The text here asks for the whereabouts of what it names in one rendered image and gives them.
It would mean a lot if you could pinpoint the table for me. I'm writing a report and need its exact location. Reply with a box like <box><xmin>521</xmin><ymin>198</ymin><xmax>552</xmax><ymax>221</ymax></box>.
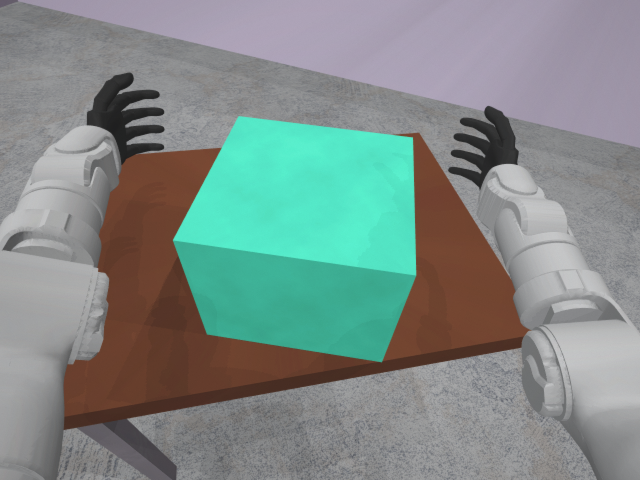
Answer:
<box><xmin>64</xmin><ymin>133</ymin><xmax>532</xmax><ymax>480</ymax></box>

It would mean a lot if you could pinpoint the left robot upper arm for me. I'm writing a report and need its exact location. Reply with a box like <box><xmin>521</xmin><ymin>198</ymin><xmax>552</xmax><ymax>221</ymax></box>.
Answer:
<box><xmin>0</xmin><ymin>250</ymin><xmax>109</xmax><ymax>480</ymax></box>

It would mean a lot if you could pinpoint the left robot hand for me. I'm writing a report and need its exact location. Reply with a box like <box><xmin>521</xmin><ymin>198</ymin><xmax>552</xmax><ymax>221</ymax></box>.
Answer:
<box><xmin>87</xmin><ymin>73</ymin><xmax>164</xmax><ymax>165</ymax></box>

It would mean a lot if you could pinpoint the right robot upper arm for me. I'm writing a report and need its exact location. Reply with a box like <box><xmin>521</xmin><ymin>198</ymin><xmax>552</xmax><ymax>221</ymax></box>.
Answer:
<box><xmin>521</xmin><ymin>319</ymin><xmax>640</xmax><ymax>480</ymax></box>

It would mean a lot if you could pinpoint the left robot forearm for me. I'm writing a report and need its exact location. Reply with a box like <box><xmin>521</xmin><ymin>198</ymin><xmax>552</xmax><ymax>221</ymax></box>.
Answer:
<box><xmin>0</xmin><ymin>125</ymin><xmax>121</xmax><ymax>268</ymax></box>

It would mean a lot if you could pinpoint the carton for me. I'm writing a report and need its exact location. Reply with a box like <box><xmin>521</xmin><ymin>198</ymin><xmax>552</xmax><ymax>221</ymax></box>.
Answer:
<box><xmin>173</xmin><ymin>116</ymin><xmax>416</xmax><ymax>362</ymax></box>

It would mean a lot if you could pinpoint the right robot hand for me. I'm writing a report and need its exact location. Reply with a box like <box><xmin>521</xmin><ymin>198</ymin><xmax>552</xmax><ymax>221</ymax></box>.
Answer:
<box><xmin>448</xmin><ymin>106</ymin><xmax>519</xmax><ymax>189</ymax></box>

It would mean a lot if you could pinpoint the right robot forearm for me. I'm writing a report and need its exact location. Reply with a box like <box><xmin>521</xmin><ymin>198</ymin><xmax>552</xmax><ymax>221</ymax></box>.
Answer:
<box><xmin>476</xmin><ymin>164</ymin><xmax>640</xmax><ymax>336</ymax></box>

